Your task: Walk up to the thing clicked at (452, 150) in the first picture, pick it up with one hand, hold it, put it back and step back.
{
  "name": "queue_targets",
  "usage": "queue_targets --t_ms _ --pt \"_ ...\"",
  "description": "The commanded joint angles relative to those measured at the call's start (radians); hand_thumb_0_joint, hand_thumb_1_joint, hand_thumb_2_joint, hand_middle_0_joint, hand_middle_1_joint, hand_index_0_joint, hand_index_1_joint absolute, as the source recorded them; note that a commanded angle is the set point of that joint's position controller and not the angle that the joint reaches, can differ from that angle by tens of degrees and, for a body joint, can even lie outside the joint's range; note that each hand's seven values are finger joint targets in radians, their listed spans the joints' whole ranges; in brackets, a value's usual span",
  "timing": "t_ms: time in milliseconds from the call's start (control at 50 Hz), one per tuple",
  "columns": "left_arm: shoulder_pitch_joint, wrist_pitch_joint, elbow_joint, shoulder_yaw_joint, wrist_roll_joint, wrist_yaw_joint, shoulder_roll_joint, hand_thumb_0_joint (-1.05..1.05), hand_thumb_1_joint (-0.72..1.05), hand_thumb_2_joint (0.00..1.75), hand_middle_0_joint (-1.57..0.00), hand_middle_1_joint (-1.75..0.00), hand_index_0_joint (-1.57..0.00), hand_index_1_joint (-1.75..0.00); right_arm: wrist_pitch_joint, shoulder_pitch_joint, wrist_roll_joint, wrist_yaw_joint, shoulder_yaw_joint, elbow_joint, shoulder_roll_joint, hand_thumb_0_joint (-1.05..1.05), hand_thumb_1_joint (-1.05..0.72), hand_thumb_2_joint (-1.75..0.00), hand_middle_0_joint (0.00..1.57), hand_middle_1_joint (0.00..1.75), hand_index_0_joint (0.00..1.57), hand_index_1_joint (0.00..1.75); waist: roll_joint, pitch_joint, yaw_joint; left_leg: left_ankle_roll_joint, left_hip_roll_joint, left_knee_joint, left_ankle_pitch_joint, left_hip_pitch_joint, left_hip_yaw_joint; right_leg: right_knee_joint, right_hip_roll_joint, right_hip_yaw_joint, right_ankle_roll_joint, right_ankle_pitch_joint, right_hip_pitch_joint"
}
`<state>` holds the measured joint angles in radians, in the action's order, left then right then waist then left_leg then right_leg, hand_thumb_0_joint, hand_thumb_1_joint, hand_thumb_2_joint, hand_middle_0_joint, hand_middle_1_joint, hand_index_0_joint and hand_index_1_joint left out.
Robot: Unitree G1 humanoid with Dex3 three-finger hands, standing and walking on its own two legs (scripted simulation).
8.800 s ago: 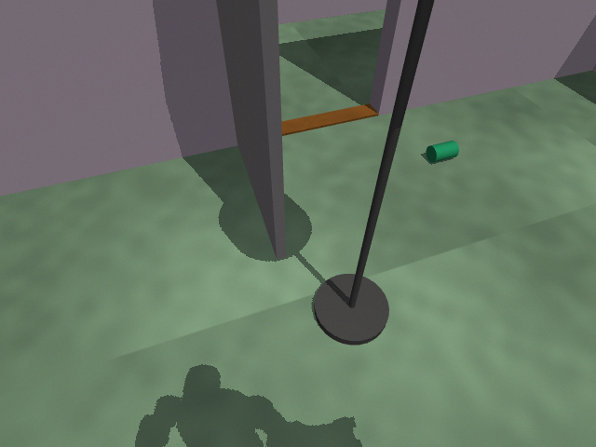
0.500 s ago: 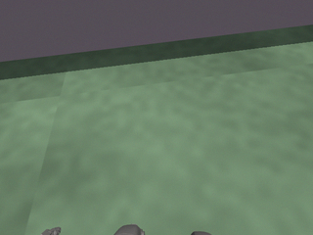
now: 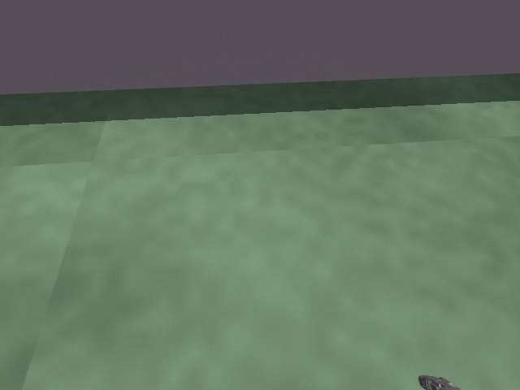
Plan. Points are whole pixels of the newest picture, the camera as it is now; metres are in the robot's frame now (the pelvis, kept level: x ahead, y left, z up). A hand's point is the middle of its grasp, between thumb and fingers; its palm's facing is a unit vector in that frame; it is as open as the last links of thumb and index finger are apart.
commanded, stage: walk up
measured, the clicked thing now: out of the picture +0.35 +1.35 -0.73
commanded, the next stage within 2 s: stand in 0.36 s
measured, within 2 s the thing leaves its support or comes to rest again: neither
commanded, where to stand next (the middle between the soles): +0.07 -0.01 m, yaw -1 degrees
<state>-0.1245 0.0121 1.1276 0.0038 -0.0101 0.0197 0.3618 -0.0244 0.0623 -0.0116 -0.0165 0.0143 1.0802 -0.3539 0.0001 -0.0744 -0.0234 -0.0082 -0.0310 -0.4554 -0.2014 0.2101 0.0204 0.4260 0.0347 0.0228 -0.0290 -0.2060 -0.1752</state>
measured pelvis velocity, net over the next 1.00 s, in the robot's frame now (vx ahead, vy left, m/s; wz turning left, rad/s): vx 0.02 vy -0.01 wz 0.00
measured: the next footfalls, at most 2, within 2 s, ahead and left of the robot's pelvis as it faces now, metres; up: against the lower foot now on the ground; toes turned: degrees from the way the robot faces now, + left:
none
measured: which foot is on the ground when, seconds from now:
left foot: down 0.00-1.00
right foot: down 0.00-1.00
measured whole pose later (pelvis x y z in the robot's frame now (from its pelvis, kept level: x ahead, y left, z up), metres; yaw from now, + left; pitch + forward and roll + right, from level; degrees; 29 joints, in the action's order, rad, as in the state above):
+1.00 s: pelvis +0.02 -0.01 +0.01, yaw +0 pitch -2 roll +0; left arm -0.09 0.01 1.15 -0.01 0.01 0.01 0.35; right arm -0.01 0.09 0.01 -0.01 0.00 1.16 -0.35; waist -0.01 -0.05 0.01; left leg -0.03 -0.04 -0.31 -0.16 0.13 0.02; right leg 0.32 0.03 0.03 -0.02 -0.19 -0.11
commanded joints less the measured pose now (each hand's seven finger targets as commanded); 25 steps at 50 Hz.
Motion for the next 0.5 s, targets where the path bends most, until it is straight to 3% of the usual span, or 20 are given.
queue_targets --t_ms 0,60,180,320,340,380,420,480 --pt "0.069 0.023 -0.034 -0.037 0.002 -0.019 0.204 0.00 0.90 0.90 -0.20 -0.30 -0.20 -0.30 -0.012 -0.039 0.000 0.019 -0.054 -0.023 -0.217 0.00 -0.90 -0.90 0.20 0.30 0.20 0.30 0.006 0.127 0.022 0.037 -0.108 0.115 0.179 -0.090 -0.099 -0.109 0.104 -0.088 0.042 0.174 0.032" --pt "0.068 0.021 -0.013 -0.036 0.004 -0.019 0.198 0.00 0.90 0.90 -0.20 -0.30 -0.20 -0.30 -0.008 -0.067 0.003 0.017 -0.055 -0.007 -0.214 0.00 -0.90 -0.90 0.20 0.30 0.20 0.30 0.002 0.107 0.018 0.033 -0.107 0.141 0.139 -0.101 -0.102 -0.138 0.102 -0.085 0.041 0.120 0.021" --pt "0.090 0.022 -0.005 -0.043 0.010 -0.020 0.199 0.00 0.90 0.90 -0.20 -0.30 -0.20 -0.30 -0.007 -0.076 0.007 0.016 -0.051 0.017 -0.213 0.00 -0.90 -0.90 0.20 0.30 0.20 0.30 0.013 0.131 0.018 0.024 -0.104 0.159 0.168 -0.108 -0.092 -0.165 0.106 -0.082 0.035 0.161 0.069" --pt "0.094 0.018 -0.006 -0.049 0.013 -0.020 0.198 0.00 0.90 0.90 -0.20 -0.30 -0.20 -0.30 -0.005 -0.073 0.009 0.015 -0.050 0.023 -0.206 0.00 -0.90 -0.90 0.20 0.30 0.20 0.30 0.008 0.103 0.019 0.018 -0.101 0.179 0.113 -0.100 -0.090 -0.183 0.103 -0.083 0.034 0.102 0.051" --pt "0.097 0.023 -0.011 -0.044 0.023 -0.024 0.209 0.00 0.90 0.90 -0.20 -0.30 -0.20 -0.30 -0.004 -0.073 0.021 0.014 -0.055 0.020 -0.203 0.00 -0.90 -0.90 0.20 0.30 0.20 0.30 0.016 0.106 0.027 0.014 -0.105 0.184 0.082 -0.080 -0.094 -0.185 0.111 -0.088 0.031 0.056 0.060" --pt "0.105 0.026 -0.016 -0.047 0.023 -0.026 0.207 0.00 0.90 0.90 -0.20 -0.30 -0.20 -0.30 -0.006 -0.072 0.022 0.014 -0.059 0.020 -0.209 0.00 -0.90 -0.90 0.20 0.30 0.20 0.30 -0.002 0.130 0.026 0.017 -0.110 0.183 0.111 -0.085 -0.095 -0.169 0.115 -0.086 0.034 0.094 0.081" --pt "0.102 0.024 -0.013 -0.048 0.018 -0.027 0.207 0.00 0.90 0.90 -0.20 -0.30 -0.20 -0.30 -0.006 -0.063 0.022 0.014 -0.058 0.024 -0.206 0.00 -0.90 -0.90 0.20 0.30 0.20 0.30 -0.009 0.105 0.026 0.013 -0.102 0.202 0.062 -0.061 -0.096 -0.174 0.108 -0.085 0.033 0.049 0.069" --pt "0.091 0.024 -0.017 -0.047 0.018 -0.025 0.203 0.00 0.90 0.90 -0.20 -0.30 -0.20 -0.30 -0.008 -0.058 0.022 0.014 -0.059 0.022 -0.206 0.00 -0.90 -0.90 0.20 0.30 0.20 0.30 -0.005 0.110 0.022 0.013 -0.108 0.196 0.121 -0.080 -0.097 -0.164 0.109 -0.086 0.039 0.084 0.069"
